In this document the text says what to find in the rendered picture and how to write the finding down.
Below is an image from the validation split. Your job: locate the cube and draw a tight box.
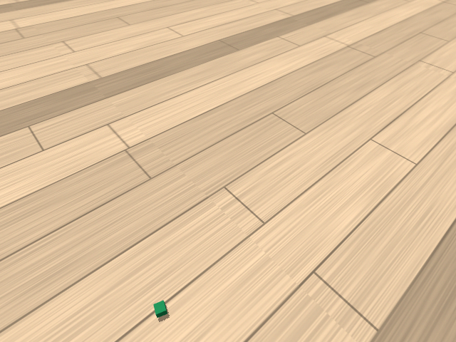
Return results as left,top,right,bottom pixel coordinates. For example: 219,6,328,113
153,300,167,318

